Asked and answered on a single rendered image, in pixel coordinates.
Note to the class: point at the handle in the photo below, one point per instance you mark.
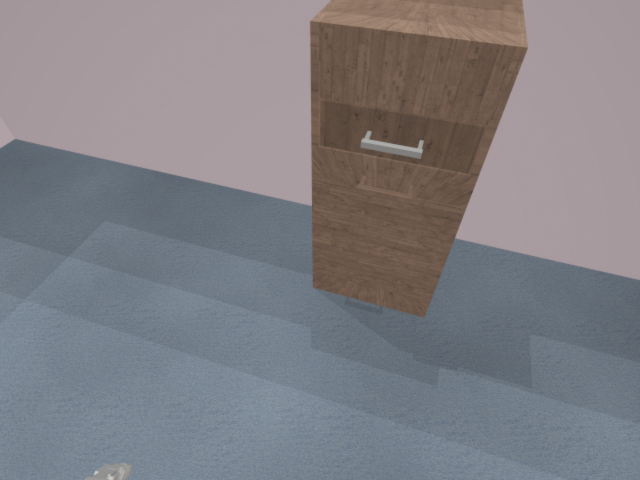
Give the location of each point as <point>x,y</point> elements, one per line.
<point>388,194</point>
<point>391,148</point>

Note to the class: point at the drawer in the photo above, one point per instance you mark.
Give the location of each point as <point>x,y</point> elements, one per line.
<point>448,144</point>

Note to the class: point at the cabinet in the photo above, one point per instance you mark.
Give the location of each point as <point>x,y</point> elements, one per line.
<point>451,59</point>

